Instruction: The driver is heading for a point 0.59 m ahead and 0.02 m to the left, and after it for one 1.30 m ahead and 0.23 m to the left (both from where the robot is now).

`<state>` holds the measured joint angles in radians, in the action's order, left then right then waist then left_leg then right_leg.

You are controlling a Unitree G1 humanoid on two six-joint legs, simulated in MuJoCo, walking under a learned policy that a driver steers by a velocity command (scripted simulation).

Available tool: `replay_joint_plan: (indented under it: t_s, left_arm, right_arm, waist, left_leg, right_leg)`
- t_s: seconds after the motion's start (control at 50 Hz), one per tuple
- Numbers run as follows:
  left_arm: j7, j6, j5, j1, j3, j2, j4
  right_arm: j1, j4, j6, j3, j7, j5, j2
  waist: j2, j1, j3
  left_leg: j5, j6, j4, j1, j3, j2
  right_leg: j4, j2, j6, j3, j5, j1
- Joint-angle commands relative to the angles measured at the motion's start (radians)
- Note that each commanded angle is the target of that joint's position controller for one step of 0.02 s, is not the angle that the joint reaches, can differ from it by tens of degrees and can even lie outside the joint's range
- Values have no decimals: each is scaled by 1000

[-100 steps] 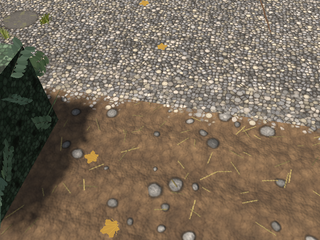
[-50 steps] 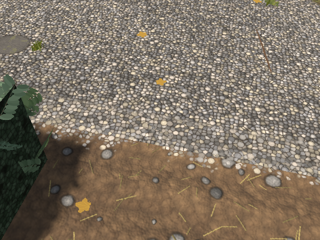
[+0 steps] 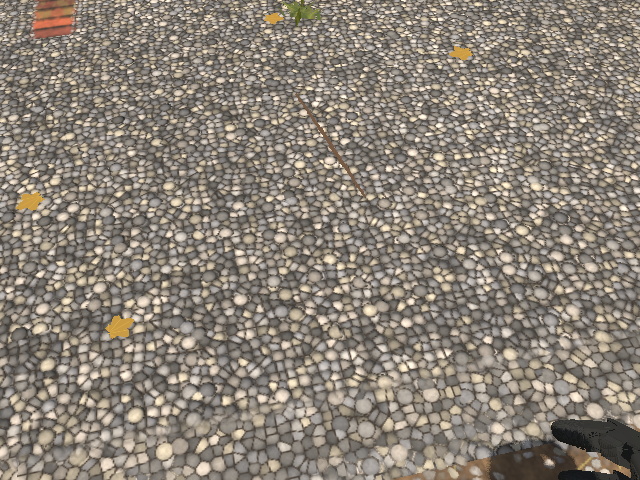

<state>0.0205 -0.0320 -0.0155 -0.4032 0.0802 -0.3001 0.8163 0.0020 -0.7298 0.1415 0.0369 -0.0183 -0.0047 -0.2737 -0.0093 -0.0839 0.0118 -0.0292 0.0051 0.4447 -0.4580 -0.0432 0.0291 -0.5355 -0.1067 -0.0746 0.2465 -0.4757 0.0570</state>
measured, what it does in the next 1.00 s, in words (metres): walks ahead: right foot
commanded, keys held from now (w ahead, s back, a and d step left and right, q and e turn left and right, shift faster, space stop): w+e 0.12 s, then w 0.38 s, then w+q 0.50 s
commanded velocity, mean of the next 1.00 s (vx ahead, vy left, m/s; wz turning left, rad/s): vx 0.50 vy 0.00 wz -0.03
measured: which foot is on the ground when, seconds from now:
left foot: down 0.00-0.50, up 0.52-1.00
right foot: down 0.00-0.00, up 0.02-0.46, down 0.48-1.00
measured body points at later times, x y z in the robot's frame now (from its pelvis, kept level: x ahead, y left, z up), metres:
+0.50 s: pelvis +0.26 -0.05 +0.00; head +0.29 -0.06 +0.45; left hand +0.54 +0.13 -0.06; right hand +0.18 -0.33 -0.13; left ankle +0.13 +0.12 -0.72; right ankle +0.35 -0.17 -0.73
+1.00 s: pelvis +0.51 -0.08 +0.00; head +0.55 -0.08 +0.45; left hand +0.53 +0.20 -0.13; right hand +0.72 -0.31 -0.10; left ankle +0.67 +0.03 -0.70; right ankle +0.35 -0.17 -0.72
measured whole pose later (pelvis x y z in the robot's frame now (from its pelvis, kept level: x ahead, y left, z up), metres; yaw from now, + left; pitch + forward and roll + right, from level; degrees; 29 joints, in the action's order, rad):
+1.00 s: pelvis +0.51 -0.08 +0.00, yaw +2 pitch +2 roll -2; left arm 0.02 -0.06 -0.01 -0.33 0.07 -0.27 0.85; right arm -0.08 -0.74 0.04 0.04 -0.07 0.02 -0.25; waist -0.03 -0.07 0.03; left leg -0.06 0.06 0.63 -0.60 0.05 -0.05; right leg -0.25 -0.01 0.00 -0.26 -0.40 -0.12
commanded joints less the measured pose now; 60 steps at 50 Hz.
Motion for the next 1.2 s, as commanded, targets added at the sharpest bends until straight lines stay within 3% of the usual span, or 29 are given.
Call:
replay_joint_plan:
  t_s: [0.02, 0.04, 0.06, 0.08, 0.12, 0.2, 0.32, 0.4, 0.44, 0.48, 0.5, 0.52, 0.54, 0.56, 0.58, 0.64, 0.74, 0.82, 0.92, 0.98, 1.02, 1.04, 1.06, 1.08, 1.1, 1.12, 1.14, 1.16, 1.2]
  left_arm:
    - [-7, -23, -16, -95, -20, 7, -122]
    - [-2, -22, -29, -83, -3, -108, -95]
    - [-3, -17, -25, 28, 12, -159, -109]
    - [0, -14, -16, 82, 13, -148, -122]
    - [-10, -11, -9, 107, 16, -110, -141]
    - [-15, -1, -7, 138, -4, -32, -169]
    - [-44, -31, 3, 309, -29, -7, -213]
    - [-57, -35, -7, 405, -26, -33, -256]
    - [-60, -37, -2, 373, -13, -62, -254]
    - [-50, -34, 7, 133, 29, -134, -178]
    - [-33, -26, 14, -46, 54, -217, -147]
    - [-33, -25, 21, -44, 55, -280, -147]
    - [-36, -31, 15, -38, 34, -184, -153]
    - [-37, -39, 13, 20, 20, -148, -151]
    - [-40, -45, 13, 84, 10, -117, -151]
    - [-46, -70, 27, 180, 0, -60, -141]
    - [-27, -91, 37, 159, 13, -79, -84]
    - [-13, -85, 30, 145, 17, -104, -60]
    - [-4, -51, 12, 59, 29, -132, -9]
    - [6, -25, 5, 76, 36, -162, -10]
    - [16, -9, 3, 97, 42, -188, -17]
    - [20, -7, -3, 117, 38, -187, -24]
    - [18, -22, 23, 88, 16, -127, -45]
    - [0, -58, 28, 28, -19, -18, -94]
    - [-20, -98, -4, 140, -3, -110, -108]
    - [-27, -115, -33, 212, -1, -123, -137]
    - [-22, -120, -18, 218, -4, -107, -134]
    - [-15, -114, 10, 215, 5, -120, -124]
    - [-15, -89, 25, 178, 11, -115, -122]
  right_arm:
    - [-364, -22, -4, 90, 10, -14, -287]
    - [-331, 2, -11, 67, 6, 10, -180]
    - [-287, 16, -19, 52, 10, 11, -123]
    - [-238, 20, -25, 47, 11, 1, -116]
    - [-204, 6, -27, 39, 13, -13, -96]
    - [-231, -35, -11, 49, 4, 2, -116]
    - [-267, -72, -30, 59, 6, 23, -166]
    - [-343, -117, -53, 65, 6, 37, -198]
    - [-339, -128, -66, 68, 11, 43, -215]
    - [-334, -130, -74, 55, 18, 39, -192]
    - [-336, -99, -69, 28, 20, 6, -135]
    - [-446, -83, -49, -4, 12, 8, -27]
    - [-380, -98, -35, 22, 6, 38, -138]
    - [-307, -70, -29, 33, 2, 59, -166]
    - [-276, -70, -32, 33, 7, 51, -155]
    - [-318, -92, -70, 37, 11, 37, -116]
    - [-248, -65, -95, 38, 15, 31, -80]
    - [-138, -29, -87, 27, -7, 24, -54]
    - [5, 56, -84, 14, -39, 24, -37]
    - [-9, 90, -88, 27, -55, 28, -62]
    - [-159, 71, -95, 59, -52, 32, -119]
    - [-316, 35, -97, 91, -38, 32, -174]
    - [-433, 13, -109, 119, -13, 31, -266]
    - [-376, 45, -100, 121, -13, 31, -319]
    - [-401, 52, -93, 96, -18, 23, -234]
    - [-371, 49, -83, 85, -17, 19, -189]
    - [-308, 54, -76, 77, -18, 23, -166]
    - [-251, 68, -73, 67, -14, 21, -130]
    - [-213, 92, -73, 64, -5, 10, -125]
  waist:
    - [-344, 118, -393]
    - [-220, 138, -308]
    - [-116, 165, -175]
    - [-40, 147, -90]
    - [-73, 107, -19]
    - [-72, 94, 5]
    - [-50, 137, 25]
    - [-73, 153, 48]
    - [-89, 111, 24]
    - [-64, -16, -125]
    - [71, -79, -266]
    - [300, 7, -373]
    - [171, -42, -328]
    - [149, -26, -186]
    - [93, 8, -120]
    - [112, 87, -51]
    - [63, 90, 18]
    - [51, 52, 53]
    - [34, -2, 95]
    - [77, 37, 45]
    - [110, 131, -57]
    - [85, 220, -136]
    - [-71, 241, -226]
    - [-257, 134, -338]
    - [-109, 212, -365]
    - [-69, 203, -230]
    - [25, 146, -124]
    - [23, 111, -85]
    - [-10, 67, -59]
  left_leg:
    - [-254, 273, -81, 878, -674, -449]
    - [-437, 238, -122, 824, -707, -450]
    - [-409, 193, -139, 694, -538, -405]
    - [-280, 172, -165, 557, -414, -362]
    - [-128, 161, -216, 403, -260, -301]
    - [0, 210, -294, 340, -131, -283]
    - [105, 188, -310, 355, 32, -239]
    - [120, 169, -277, 450, 22, -295]
    - [265, 146, -202, 491, 33, -309]
    - [452, 93, 94, 401, 114, -236]
    - [143, 49, 423, 178, 150, -179]
    - [-547, 4, 732, -168, 70, -5]
    - [-564, 15, 844, -270, -61, -46]
    - [-474, 29, 845, -326, -51, -88]
    - [-382, 28, 797, -290, -36, -132]
    - [-238, 9, 716, -153, -53, -177]
    - [-44, -20, 564, -246, -94, -158]
    - [129, -12, 340, -224, -23, -140]
    - [54, 30, 202, -296, 52, -123]
    - [-86, 77, 180, -198, 132, -57]
    - [-164, 125, 180, 16, 174, 19]
    - [-96, 166, 97, 262, 152, 47]
    - [-44, 232, 91, 566, -123, -128]
    - [-192, 445, -51, 854, -716, -357]
    - [-239, 411, -137, 861, -733, -360]
    - [-196, 368, -144, 748, -578, -326]
    - [-92, 331, -152, 583, -461, -277]
    - [3, 311, -163, 470, -381, -242]
    - [99, 311, -205, 336, -328, -206]
  right_leg:
    - [-631, -20, 31, -53, -120, 575]
    - [-750, 76, 39, -31, -102, 689]
    - [-770, 110, 48, -59, -5, 716]
    - [-748, 144, 58, -93, 70, 685]
    - [-678, 199, 60, -103, 144, 624]
    - [-539, 213, 69, -131, 182, 622]
    - [-167, 200, 68, -221, 453, 551]
    - [-54, 176, 39, -242, 404, 529]
    - [-6, 147, 8, -264, 349, 447]
    - [45, 99, -43, -299, 394, 75]
    - [13, 296, -108, -66, 441, -225]
    - [155, 512, -259, 410, 243, -442]
    - [211, 503, -239, 429, 146, -389]
    - [226, 472, -199, 266, 198, -271]
    - [250, 426, -170, 148, 278, -145]
    - [355, 361, -140, -41, 404, 62]
    - [416, 348, -128, -225, 540, 67]
    - [435, 328, -92, -344, 554, 38]
    - [369, 382, -80, -401, 670, -146]
    - [229, 392, -52, -441, 1048, -207]
    - [-8, 379, -26, -461, 1305, -188]
    - [-224, 340, 8, -480, 1221, -77]
    - [-542, 278, 52, -474, 713, 199]
    - [-882, 43, 110, -313, -97, 608]
    - [-918, 94, 81, -128, -80, 715]
    - [-864, 135, 57, -138, 0, 753]
    - [-758, 179, 55, -149, 68, 718]
    - [-670, 210, 65, -153, 105, 655]
    - [-599, 224, 91, -157, 146, 565]
Keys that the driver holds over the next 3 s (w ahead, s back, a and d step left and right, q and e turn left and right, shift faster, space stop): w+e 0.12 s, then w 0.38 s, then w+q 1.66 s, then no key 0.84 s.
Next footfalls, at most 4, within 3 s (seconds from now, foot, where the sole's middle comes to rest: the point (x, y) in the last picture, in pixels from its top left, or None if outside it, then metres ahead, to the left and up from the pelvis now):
0.48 right None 0.39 -0.18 -0.76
1.04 left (359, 372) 0.70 0.02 -0.76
1.52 right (422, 264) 1.02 -0.12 -0.76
2.04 left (281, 227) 1.12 0.25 -0.76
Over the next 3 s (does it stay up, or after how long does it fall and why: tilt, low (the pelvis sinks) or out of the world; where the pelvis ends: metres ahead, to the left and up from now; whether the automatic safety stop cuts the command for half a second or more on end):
stays up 1.26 0.28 0.01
